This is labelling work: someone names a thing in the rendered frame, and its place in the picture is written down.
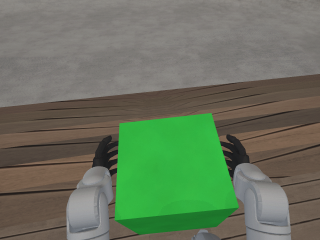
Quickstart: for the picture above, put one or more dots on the robot right forearm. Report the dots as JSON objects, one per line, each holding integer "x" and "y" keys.
{"x": 266, "y": 206}

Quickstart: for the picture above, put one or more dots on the robot left hand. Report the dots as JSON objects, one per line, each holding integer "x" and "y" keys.
{"x": 102, "y": 156}

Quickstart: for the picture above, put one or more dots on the carton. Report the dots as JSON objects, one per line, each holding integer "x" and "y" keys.
{"x": 172, "y": 175}

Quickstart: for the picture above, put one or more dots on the robot left forearm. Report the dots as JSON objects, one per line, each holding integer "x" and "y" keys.
{"x": 87, "y": 211}

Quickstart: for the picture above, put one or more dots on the robot right hand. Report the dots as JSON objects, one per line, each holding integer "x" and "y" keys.
{"x": 238, "y": 156}

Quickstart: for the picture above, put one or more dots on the robot right shin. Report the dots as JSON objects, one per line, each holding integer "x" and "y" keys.
{"x": 202, "y": 231}

